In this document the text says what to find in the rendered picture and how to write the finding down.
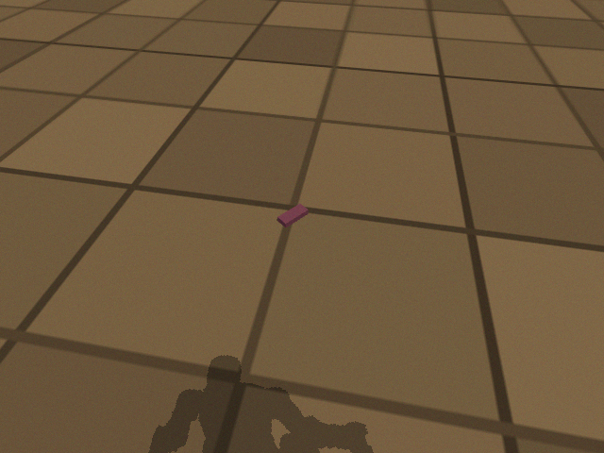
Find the small box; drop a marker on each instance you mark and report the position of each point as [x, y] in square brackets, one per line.
[292, 215]

